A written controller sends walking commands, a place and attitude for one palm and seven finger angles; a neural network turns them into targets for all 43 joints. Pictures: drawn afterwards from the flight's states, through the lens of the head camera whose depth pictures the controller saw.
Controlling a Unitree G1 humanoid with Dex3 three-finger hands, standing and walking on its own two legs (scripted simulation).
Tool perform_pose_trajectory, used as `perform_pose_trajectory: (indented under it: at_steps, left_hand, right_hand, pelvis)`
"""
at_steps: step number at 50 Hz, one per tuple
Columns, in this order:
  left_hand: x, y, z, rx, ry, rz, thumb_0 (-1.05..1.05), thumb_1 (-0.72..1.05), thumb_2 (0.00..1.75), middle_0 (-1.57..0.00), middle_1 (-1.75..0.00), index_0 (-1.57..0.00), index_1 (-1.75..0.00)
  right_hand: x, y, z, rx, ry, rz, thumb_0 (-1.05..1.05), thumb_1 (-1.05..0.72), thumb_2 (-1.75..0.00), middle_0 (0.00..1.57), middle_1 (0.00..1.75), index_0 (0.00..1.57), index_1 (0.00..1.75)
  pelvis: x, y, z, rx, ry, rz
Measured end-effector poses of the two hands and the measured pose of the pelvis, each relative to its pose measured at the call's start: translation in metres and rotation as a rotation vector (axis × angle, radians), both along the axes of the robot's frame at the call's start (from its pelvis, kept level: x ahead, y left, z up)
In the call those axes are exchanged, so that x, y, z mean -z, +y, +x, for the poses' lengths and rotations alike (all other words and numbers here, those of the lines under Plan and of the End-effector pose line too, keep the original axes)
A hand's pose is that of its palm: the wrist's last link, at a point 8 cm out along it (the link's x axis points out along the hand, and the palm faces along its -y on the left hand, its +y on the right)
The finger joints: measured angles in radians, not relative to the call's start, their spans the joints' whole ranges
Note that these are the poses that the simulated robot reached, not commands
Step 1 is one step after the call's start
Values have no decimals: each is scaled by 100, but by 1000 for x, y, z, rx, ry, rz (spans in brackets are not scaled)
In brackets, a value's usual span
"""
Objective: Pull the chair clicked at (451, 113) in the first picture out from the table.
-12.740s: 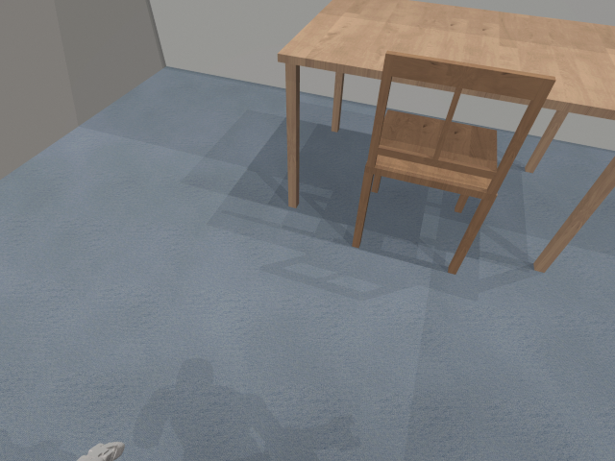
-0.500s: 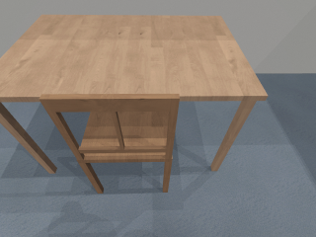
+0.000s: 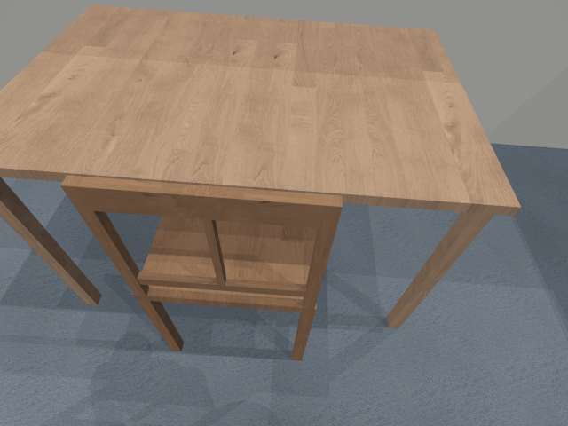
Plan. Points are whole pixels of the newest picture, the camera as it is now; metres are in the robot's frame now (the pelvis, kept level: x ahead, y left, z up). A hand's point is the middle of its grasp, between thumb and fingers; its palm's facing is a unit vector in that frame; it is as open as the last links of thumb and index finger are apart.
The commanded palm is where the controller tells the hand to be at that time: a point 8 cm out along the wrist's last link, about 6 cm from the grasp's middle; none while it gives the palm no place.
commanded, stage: come to a stop and stand still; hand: left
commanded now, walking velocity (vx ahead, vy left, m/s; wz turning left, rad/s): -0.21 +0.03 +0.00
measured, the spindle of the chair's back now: (216, 252) +0.43 +0.16 -0.11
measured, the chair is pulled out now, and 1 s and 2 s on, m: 0.00 0.00 0.00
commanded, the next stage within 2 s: look again from close up in 1.00 s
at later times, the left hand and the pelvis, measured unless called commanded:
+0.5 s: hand out of the picture +0.06 +0.24 -0.19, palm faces +0.03 -0.97 -0.23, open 7.4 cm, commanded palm none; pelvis +0.01 +0.05 +0.00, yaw -1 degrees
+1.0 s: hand out of the picture +0.00 +0.23 -0.17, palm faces -0.05 -0.98 -0.18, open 7.4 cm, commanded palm none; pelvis -0.02 +0.06 +0.01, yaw -3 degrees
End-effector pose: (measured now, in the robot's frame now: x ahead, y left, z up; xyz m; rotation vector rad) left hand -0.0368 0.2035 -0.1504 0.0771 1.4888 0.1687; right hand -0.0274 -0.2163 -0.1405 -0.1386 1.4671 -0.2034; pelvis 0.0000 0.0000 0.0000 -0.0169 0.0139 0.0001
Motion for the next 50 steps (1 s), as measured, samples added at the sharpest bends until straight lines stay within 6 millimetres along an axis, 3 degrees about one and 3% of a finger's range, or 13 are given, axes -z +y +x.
perform_pose_trajectory:
  at_steps: [4, 11, 16, 21, 28, 34, 41, 50]
  left_hand:
    - [-11, 2, 22, 0, -23, 17, 1, 91, 90, -20, -30, -20, -30]
    - [-30, 28, 52, 31, -96, 103, 1, 91, 90, -20, -30, -20, -30]
    - [-16, 51, 55, 55, -80, 112, 0, 90, 90, -20, -30, -20, -30]
    - [11, 78, 67, 69, -82, 86, 0, 90, 90, -20, -30, -20, -30]
    - [-4, 92, 96, 67, -187, 72, 1, 91, 90, -19, -30, -20, -30]
    - [-18, 93, 97, 110, -217, 64, 0, 90, 90, -19, -30, -20, -30]
    - [-20, 84, 71, 142, -196, 78, 0, 90, 90, -19, -30, -20, -30]
    - [-13, 73, 32, 129, -99, 28, 1, 90, 90, -20, -30, -20, -30]
  right_hand:
    - [-7, 2, 25, -3, -28, 7, 1, -91, -90, 19, 29, 20, 30]
    - [-11, -9, 54, 2, -48, -8, 1, -92, -90, 20, 29, 20, 30]
    - [-2, -5, 86, -16, -116, -27, 1, -91, -90, 20, 29, 20, 30]
    - [1, 18, 104, -45, -207, -47, 1, -91, -90, 19, 29, 19, 30]
    - [-17, 43, 92, -86, -194, -45, 0, -93, -90, 20, 29, 20, 30]
    - [-19, 50, 77, -51, -211, -24, 0, -92, -90, 20, 29, 20, 30]
    - [-4, 47, 37, 21, -176, 13, 0, -92, -90, 20, 29, 20, 30]
    - [-7, 51, -26, 65, -26, 14, 0, -91, -90, 20, 29, 20, 30]
  pelvis:
    - [-10, 1, 10, 8, -13, 13]
    - [-18, 3, 15, 7, -7, 40]
    - [-4, 19, 11, 30, 0, 22]
    - [12, 41, 10, 29, -28, 1]
    - [-4, 55, 1, 18, -21, 2]
    - [-10, 63, -8, 33, -13, 5]
    - [-6, 59, -20, 55, -28, 29]
    - [-10, 59, -18, 58, -40, 15]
